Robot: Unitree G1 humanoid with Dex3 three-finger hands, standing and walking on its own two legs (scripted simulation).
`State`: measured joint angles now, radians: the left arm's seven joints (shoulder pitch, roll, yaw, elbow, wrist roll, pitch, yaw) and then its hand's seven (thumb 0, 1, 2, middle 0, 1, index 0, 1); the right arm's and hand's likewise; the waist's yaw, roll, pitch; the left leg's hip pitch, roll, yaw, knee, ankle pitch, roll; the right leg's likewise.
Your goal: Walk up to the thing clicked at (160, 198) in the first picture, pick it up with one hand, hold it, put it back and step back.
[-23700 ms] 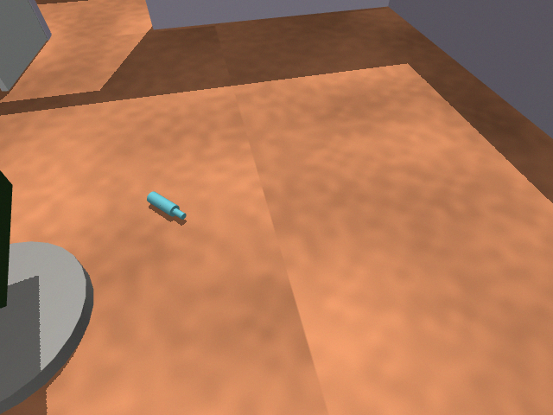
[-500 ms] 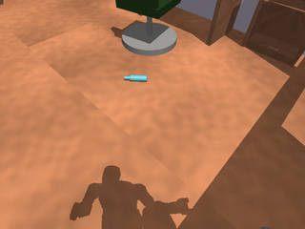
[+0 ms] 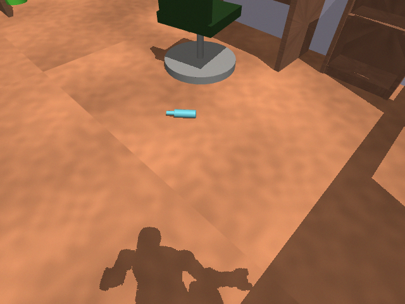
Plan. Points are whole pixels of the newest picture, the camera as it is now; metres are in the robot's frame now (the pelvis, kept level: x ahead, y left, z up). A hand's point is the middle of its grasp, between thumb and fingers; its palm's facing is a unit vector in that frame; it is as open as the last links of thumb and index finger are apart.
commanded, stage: stand
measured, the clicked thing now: (181, 113) +1.49 +0.22 -0.75
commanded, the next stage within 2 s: none
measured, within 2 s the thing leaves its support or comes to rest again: neither
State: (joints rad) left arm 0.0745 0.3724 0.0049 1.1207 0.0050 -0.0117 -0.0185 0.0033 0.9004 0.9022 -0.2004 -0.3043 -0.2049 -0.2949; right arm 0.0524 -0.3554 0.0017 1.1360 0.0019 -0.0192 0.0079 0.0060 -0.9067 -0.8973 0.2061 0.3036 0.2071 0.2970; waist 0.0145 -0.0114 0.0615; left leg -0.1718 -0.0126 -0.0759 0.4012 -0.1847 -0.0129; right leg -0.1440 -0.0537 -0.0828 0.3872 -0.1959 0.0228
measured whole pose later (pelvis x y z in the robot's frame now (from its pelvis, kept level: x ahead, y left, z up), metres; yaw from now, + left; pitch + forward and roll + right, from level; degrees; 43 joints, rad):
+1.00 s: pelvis +0.01 -0.01 +0.00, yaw -2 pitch -2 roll +0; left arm 0.10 0.34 0.00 1.14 0.01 -0.01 -0.01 0.00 0.90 0.90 -0.20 -0.30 -0.21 -0.29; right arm 0.09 -0.33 0.00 1.16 0.00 -0.01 0.01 0.01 -0.91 -0.90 0.21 0.30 0.21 0.30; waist 0.01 0.00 0.05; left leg -0.13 0.01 -0.05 0.32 -0.16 -0.03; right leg -0.13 -0.03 -0.06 0.34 -0.17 0.00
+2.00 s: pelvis +0.02 -0.02 +0.00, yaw -2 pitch -2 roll +0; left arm 0.10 0.36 0.00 1.13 0.01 -0.01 -0.01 0.00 0.90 0.90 -0.20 -0.30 -0.21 -0.29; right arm 0.11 -0.35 0.01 1.13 -0.01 -0.01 0.00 0.00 -0.91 -0.90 0.21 0.30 0.21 0.30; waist 0.01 0.01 0.05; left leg -0.11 0.04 -0.05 0.30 -0.17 -0.05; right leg -0.11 -0.01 -0.06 0.33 -0.19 -0.01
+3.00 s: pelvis +0.15 +0.05 -0.01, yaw -2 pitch -3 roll +1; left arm 0.27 0.47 0.07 1.00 0.02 -0.02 -0.08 0.01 0.90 0.90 -0.20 -0.30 -0.20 -0.29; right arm 0.27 -0.39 -0.08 0.96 -0.02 -0.07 0.06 0.00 -0.91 -0.90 0.21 0.30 0.21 0.30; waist 0.00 -0.08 0.04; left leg -0.19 0.02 0.11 0.48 -0.24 0.02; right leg -0.45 -0.03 0.06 1.02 -0.32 -0.02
